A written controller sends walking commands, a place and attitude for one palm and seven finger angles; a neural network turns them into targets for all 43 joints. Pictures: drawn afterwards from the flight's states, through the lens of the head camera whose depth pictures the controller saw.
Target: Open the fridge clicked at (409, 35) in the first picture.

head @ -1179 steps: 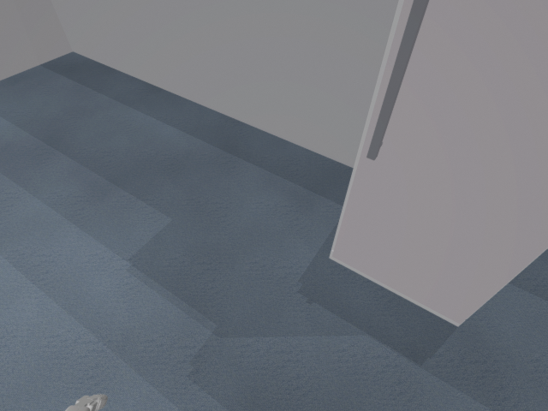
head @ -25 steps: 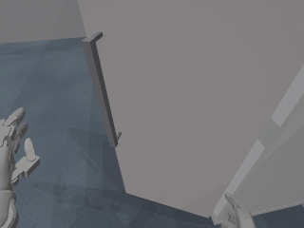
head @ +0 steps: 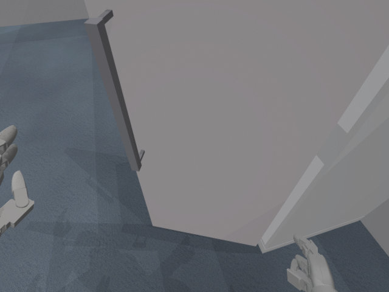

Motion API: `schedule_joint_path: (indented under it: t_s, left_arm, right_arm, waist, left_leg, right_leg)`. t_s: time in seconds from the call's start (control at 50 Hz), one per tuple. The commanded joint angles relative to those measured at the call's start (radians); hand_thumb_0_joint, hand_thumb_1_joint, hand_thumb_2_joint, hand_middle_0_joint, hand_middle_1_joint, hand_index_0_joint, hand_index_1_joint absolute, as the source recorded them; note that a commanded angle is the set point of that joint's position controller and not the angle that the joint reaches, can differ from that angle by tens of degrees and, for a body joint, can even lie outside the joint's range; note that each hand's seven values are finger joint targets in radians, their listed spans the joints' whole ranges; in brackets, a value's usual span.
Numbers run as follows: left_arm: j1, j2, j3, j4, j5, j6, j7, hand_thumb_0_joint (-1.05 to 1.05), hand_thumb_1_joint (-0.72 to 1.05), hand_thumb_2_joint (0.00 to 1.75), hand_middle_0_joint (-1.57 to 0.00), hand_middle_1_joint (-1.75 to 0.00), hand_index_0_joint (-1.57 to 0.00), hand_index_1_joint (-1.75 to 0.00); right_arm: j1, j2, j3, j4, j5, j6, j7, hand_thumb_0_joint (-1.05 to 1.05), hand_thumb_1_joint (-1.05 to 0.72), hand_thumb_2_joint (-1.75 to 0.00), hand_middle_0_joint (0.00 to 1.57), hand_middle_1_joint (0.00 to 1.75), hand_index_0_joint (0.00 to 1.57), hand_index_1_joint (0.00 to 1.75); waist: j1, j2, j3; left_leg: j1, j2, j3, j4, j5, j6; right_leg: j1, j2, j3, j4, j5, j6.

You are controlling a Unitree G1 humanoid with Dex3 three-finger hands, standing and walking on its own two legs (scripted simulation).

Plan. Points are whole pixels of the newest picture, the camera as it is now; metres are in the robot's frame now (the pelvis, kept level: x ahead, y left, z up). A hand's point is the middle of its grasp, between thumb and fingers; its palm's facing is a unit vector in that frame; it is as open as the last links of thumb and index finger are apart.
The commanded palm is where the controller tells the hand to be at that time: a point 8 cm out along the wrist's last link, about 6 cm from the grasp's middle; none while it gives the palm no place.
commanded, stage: step back with the hand held close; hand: left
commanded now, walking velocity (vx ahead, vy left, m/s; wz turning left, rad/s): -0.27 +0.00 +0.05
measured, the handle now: (125, 109) +0.47 +0.21 +0.12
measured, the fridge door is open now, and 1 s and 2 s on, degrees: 62 62 62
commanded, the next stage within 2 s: stop stepping back and stand still in 0.74 s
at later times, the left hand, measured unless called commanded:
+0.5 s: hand out of the picture +0.10 +0.30 +0.16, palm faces +0.52 -0.76 -0.38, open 7.4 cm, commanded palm +0.03 +0.32 +0.18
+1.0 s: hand out of the picture -0.03 +0.32 +0.17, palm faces +0.41 -0.82 -0.40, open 7.4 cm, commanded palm -0.09 +0.35 +0.18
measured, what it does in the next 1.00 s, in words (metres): walks backwards: right foot, then left foot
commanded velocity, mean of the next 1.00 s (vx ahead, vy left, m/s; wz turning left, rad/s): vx -0.22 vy -0.02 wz -0.02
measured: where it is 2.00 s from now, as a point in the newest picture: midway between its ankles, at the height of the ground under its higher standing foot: outside the picture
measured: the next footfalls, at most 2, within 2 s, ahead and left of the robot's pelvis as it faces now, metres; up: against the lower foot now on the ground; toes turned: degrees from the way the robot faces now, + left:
right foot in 0.62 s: -0.07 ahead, -0.12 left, +0.00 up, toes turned +6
left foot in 0.80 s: -0.04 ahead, +0.13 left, +0.00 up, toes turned +4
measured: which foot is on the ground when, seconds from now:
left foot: down 0.00-0.62, up 0.64-0.78, down 0.80-1.00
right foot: down 0.00-0.44, up 0.46-0.60, down 0.62-0.80, up 0.82-1.00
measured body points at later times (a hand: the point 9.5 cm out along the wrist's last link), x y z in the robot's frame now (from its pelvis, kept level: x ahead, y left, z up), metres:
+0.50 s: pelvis -0.09 +0.01 -0.01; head -0.08 +0.04 +0.43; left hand +0.07 +0.33 +0.18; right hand +0.10 -0.21 -0.08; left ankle +0.06 +0.09 -0.74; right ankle -0.03 -0.14 -0.72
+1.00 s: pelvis -0.22 +0.05 +0.00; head -0.22 +0.09 +0.45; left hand -0.06 +0.36 +0.19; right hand -0.05 -0.17 -0.06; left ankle -0.09 +0.13 -0.74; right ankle -0.26 -0.07 -0.71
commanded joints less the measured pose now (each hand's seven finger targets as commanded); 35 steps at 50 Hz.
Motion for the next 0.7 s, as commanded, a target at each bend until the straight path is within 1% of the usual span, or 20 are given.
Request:
schedule_joint_path:
  t_s: [0.0, 0.1, 0.16, 0.22, 0.28, 0.32, 0.36, 0.38, 0.4, 0.42, 0.44, 0.48, 0.5, 0.54, 0.56, 0.58, 0.6, 0.62, 0.64, 0.68]
  left_arm:
    - [-0.019, 0.188, 0.163, -0.225, 0.007, -0.091, 0.037, 0.0, 0.9, 0.9, -0.2, -0.3, -0.2, -0.3]
    - [-0.043, 0.169, 0.169, -0.224, 0.028, -0.124, 0.041, 0.0, 0.9, 0.9, -0.2, -0.3, -0.2, -0.3]
    - [-0.043, 0.156, 0.164, -0.236, 0.036, -0.141, 0.044, 0.0, 0.9, 0.9, -0.2, -0.3, -0.2, -0.3]
    - [-0.03, 0.163, 0.169, -0.245, 0.034, -0.15, 0.046, 0.0, 0.9, 0.9, -0.2, -0.3, -0.2, -0.3]
    - [-0.059, 0.169, 0.144, -0.251, 0.025, -0.154, 0.055, 0.0, 0.9, 0.9, -0.2, -0.3, -0.2, -0.3]
    - [-0.117, 0.165, 0.121, -0.239, 0.029, -0.149, 0.066, 0.0, 0.9, 0.9, -0.2, -0.3, -0.2, -0.3]
    - [-0.174, 0.163, 0.107, -0.23, 0.031, -0.149, 0.07, 0.0, 0.9, 0.9, -0.2, -0.3, -0.2, -0.3]
    - [-0.181, 0.167, 0.112, -0.232, 0.031, -0.153, 0.07, 0.0, 0.9, 0.9, -0.2, -0.3, -0.2, -0.3]
    - [-0.192, 0.176, 0.124, -0.242, 0.037, -0.158, 0.069, 0.0, 0.9, 0.9, -0.2, -0.3, -0.2, -0.3]
    - [-0.165, 0.155, 0.143, -0.226, 0.049, -0.167, 0.066, 0.0, 0.9, 0.9, -0.2, -0.3, -0.2, -0.3]
    - [-0.155, 0.16, 0.165, -0.211, 0.056, -0.17, 0.063, 0.0, 0.9, 0.9, -0.2, -0.3, -0.2, -0.3]
    - [-0.102, 0.179, 0.183, -0.221, 0.042, -0.174, 0.051, 0.0, 0.9, 0.9, -0.2, -0.3, -0.2, -0.3]
    - [-0.041, 0.189, 0.2, -0.216, 0.034, -0.177, 0.048, 0.0, 0.9, 0.9, -0.2, -0.3, -0.2, -0.3]
    - [0.017, 0.157, 0.153, -0.26, 0.008, -0.172, 0.04, 0.0, 0.9, 0.9, -0.2, -0.3, -0.2, -0.3]
    - [0.023, 0.167, 0.156, -0.278, -0.001, -0.177, 0.039, 0.0, 0.9, 0.9, -0.2, -0.3, -0.2, -0.3]
    - [0.004, 0.185, 0.154, -0.294, -0.001, -0.182, 0.042, 0.0, 0.9, 0.9, -0.2, -0.3, -0.2, -0.3]
    - [-0.031, 0.227, 0.179, -0.302, 0.006, -0.185, 0.055, 0.0, 0.9, 0.9, -0.2, -0.3, -0.2, -0.3]
    - [-0.087, 0.206, 0.128, -0.265, 0.016, -0.163, 0.058, 0.0, 0.9, 0.9, -0.2, -0.3, -0.2, -0.3]
    - [-0.108, 0.183, 0.108, -0.234, 0.022, -0.14, 0.058, 0.0, 0.9, 0.9, -0.2, -0.3, -0.2, -0.3]
    - [-0.145, 0.186, 0.107, -0.219, 0.035, -0.127, 0.061, 0.0, 0.9, 0.9, -0.2, -0.3, -0.2, -0.3]
  right_arm:
    - [-0.085, -0.132, -0.048, -0.168, 0.001, -0.066, -0.012, 0.0, -0.9, -0.9, 0.2, 0.3, 0.2, 0.3]
    - [-0.074, -0.146, -0.05, -0.167, 0.003, -0.105, -0.011, 0.0, -0.9, -0.9, 0.2, 0.3, 0.2, 0.3]
    - [-0.058, -0.141, -0.054, -0.159, 0.006, -0.129, -0.009, 0.0, -0.9, -0.9, 0.2, 0.3, 0.2, 0.3]
    - [-0.041, -0.124, -0.054, -0.143, 0.0, -0.146, -0.007, 0.0, -0.9, -0.9, 0.2, 0.3, 0.2, 0.3]
    - [-0.016, -0.106, -0.052, -0.097, -0.01, -0.152, -0.003, 0.0, -0.9, -0.9, 0.2, 0.3, 0.2, 0.3]
    - [-0.007, -0.099, -0.046, -0.069, -0.015, -0.152, -0.003, 0.0, -0.9, -0.9, 0.2, 0.3, 0.2, 0.3]
    - [-0.02, -0.111, -0.048, -0.067, -0.01, -0.155, -0.009, 0.0, -0.9, -0.9, 0.2, 0.3, 0.2, 0.3]
    - [-0.035, -0.121, -0.047, -0.077, -0.008, -0.16, -0.015, 0.0, -0.9, -0.9, 0.2, 0.3, 0.2, 0.3]
    - [-0.06, -0.138, -0.049, -0.09, -0.007, -0.169, -0.023, 0.0, -0.9, -0.9, 0.2, 0.3, 0.2, 0.3]
    - [-0.065, -0.152, -0.05, -0.098, -0.004, -0.178, -0.026, 0.0, -0.9, -0.9, 0.2, 0.3, 0.2, 0.3]
    - [-0.069, -0.149, -0.054, -0.101, -0.007, -0.178, -0.023, 0.0, -0.9, -0.9, 0.2, 0.3, 0.2, 0.3]
    - [-0.064, -0.127, -0.068, -0.103, -0.011, -0.173, -0.003, 0.0, -0.9, -0.9, 0.2, 0.3, 0.2, 0.3]
    - [-0.06, -0.126, -0.073, -0.108, -0.008, -0.174, 0.007, 0.0, -0.9, -0.9, 0.2, 0.3, 0.2, 0.3]
    - [-0.081, -0.109, -0.061, -0.115, -0.008, -0.17, 0.023, 0.0, -0.9, -0.9, 0.2, 0.3, 0.2, 0.3]
    - [-0.072, -0.101, -0.061, -0.106, -0.01, -0.165, 0.028, 0.0, -0.9, -0.9, 0.2, 0.3, 0.2, 0.3]
    - [-0.06, -0.09, -0.058, -0.096, -0.01, -0.153, 0.031, 0.0, -0.9, -0.9, 0.2, 0.3, 0.2, 0.3]
    - [-0.032, -0.067, -0.052, -0.066, -0.021, -0.143, 0.033, 0.0, -0.9, -0.9, 0.2, 0.3, 0.2, 0.3]
    - [-0.047, -0.076, -0.055, -0.065, -0.016, -0.143, 0.028, 0.0, -0.9, -0.9, 0.2, 0.3, 0.2, 0.3]
    - [-0.05, -0.078, -0.056, -0.061, -0.012, -0.14, 0.023, 0.0, -0.9, -0.9, 0.2, 0.3, 0.2, 0.3]
    - [-0.063, -0.068, -0.034, -0.06, -0.021, -0.132, 0.009, 0.0, -0.9, -0.9, 0.2, 0.3, 0.2, 0.3]
  waist:
    - [0.007, 0.092, -0.168]
    - [0.005, 0.149, -0.112]
    - [0.004, 0.151, -0.119]
    - [-0.001, 0.066, -0.117]
    - [-0.016, -0.099, -0.11]
    - [-0.028, -0.125, -0.121]
    - [-0.032, -0.073, -0.105]
    - [-0.027, 0.011, -0.087]
    - [-0.02, 0.135, -0.064]
    - [-0.01, 0.275, -0.085]
    - [0.003, 0.302, -0.105]
    - [0.012, 0.177, -0.135]
    - [0.015, 0.167, -0.157]
    - [0.014, 0.211, -0.142]
    - [0.006, 0.182, -0.149]
    - [-0.002, 0.054, -0.147]
    - [-0.003, -0.136, -0.169]
    - [0.007, -0.237, -0.144]
    - [0.002, -0.268, -0.125]
    - [-0.015, -0.188, -0.089]
  left_leg:
    - [0.012, 0.076, -0.134, -0.126, -0.038, 0.024]
    - [-0.248, 0.12, -0.223, -0.233, -0.454, 0.057]
    - [-0.282, 0.126, -0.231, -0.227, -0.518, 0.056]
    - [-0.225, 0.077, -0.2, -0.131, -0.463, 0.038]
    - [0.017, -0.009, -0.115, 0.118, -0.269, -0.017]
    - [0.104, -0.02, -0.104, 0.178, -0.181, -0.026]
    - [0.105, -0.001, -0.146, 0.091, -0.182, -0.016]
    - [0.048, 0.037, -0.201, -0.02, -0.263, -0.001]
    - [-0.073, 0.101, -0.294, -0.175, -0.425, 0.022]
    - [-0.277, 0.196, -0.404, -0.339, -0.658, 0.065]
    - [-0.41, 0.26, -0.465, -0.411, -0.734, 0.102]
    - [-0.326, 0.246, -0.39, -0.337, -0.541, 0.1]
    - [-0.257, 0.23, -0.352, -0.299, -0.482, 0.088]
    - [-0.168, 0.178, -0.257, -0.241, -0.408, 0.016]
    - [-0.106, 0.142, -0.212, -0.156, -0.329, -0.02]
    - [-0.016, 0.063, -0.137, 0.058, -0.224, -0.056]
    - [0.051, -0.003, -0.09, 0.289, -0.171, -0.082]
    - [-0.005, -0.038, -0.117, 0.47, -0.258, -0.08]
    - [-0.081, -0.036, -0.147, 0.538, -0.278, -0.066]
    - [-0.068, -0.008, -0.127, 0.373, -0.249, -0.059]
  right_leg:
    - [0.044, 0.025, 0.002, 0.018, 0.161, -0.028]
    - [0.143, 0.057, -0.003, 0.113, 0.016, -0.026]
    - [0.136, 0.067, -0.006, 0.143, -0.032, -0.035]
    - [0.036, 0.035, 0.064, 0.044, -0.105, -0.062]
    - [-0.254, -0.095, 0.219, -0.146, -0.202, -0.125]
    - [-0.312, -0.14, 0.225, -0.147, -0.088, -0.135]
    - [-0.314, -0.08, 0.153, -0.094, -0.093, -0.096]
    - [-0.28, -0.024, 0.111, -0.05, -0.155, -0.068]
    - [-0.187, 0.043, 0.059, 0.042, -0.194, -0.042]
    - [0.017, 0.113, 0.001, 0.263, -0.156, -0.023]
    - [0.15, 0.147, -0.019, 0.431, -0.111, -0.025]
    - [0.104, 0.133, -0.017, 0.425, -0.186, -0.05]
    - [0.076, 0.126, -0.018, 0.339, -0.21, -0.058]
    - [0.02, 0.1, -0.041, 0.103, -0.245, -0.083]
    - [-0.024, 0.052, 0.02, -0.041, -0.225, -0.097]
    - [-0.156, -0.072, 0.223, -0.183, -0.21, -0.145]
    - [-0.268, -0.275, 0.429, -0.277, -0.031, -0.2]
    - [-0.303, -0.317, 0.422, -0.247, 0.057, -0.247]
    - [-0.253, -0.293, 0.364, -0.194, 0.199, -0.246]
    - [-0.177, -0.223, 0.249, -0.085, 0.473, -0.193]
